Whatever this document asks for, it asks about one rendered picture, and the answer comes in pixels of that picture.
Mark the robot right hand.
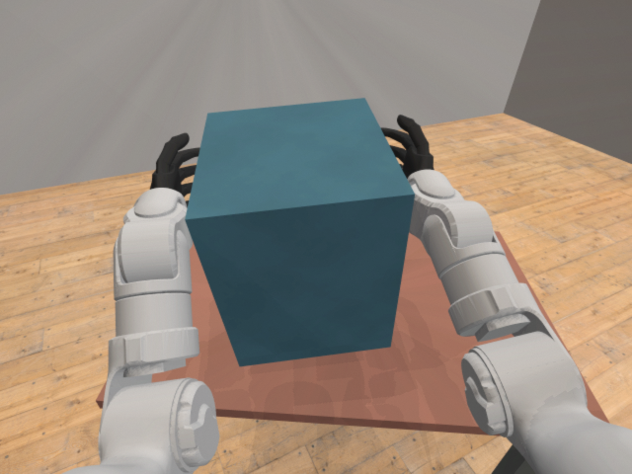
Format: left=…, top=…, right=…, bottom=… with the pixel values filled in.
left=381, top=115, right=434, bottom=179

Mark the robot right upper arm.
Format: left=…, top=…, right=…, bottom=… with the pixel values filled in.
left=461, top=331, right=632, bottom=474

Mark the carton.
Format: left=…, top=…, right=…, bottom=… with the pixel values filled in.
left=185, top=98, right=415, bottom=366

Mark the robot left forearm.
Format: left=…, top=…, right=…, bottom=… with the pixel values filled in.
left=98, top=188, right=199, bottom=460

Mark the robot left hand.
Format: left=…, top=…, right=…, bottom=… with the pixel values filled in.
left=150, top=133, right=200, bottom=207

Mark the robot right forearm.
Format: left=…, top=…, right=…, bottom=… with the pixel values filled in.
left=407, top=170, right=588, bottom=405

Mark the table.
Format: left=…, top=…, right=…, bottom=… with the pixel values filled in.
left=96, top=231, right=609, bottom=474

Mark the robot left upper arm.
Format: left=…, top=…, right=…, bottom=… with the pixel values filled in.
left=62, top=377, right=219, bottom=474

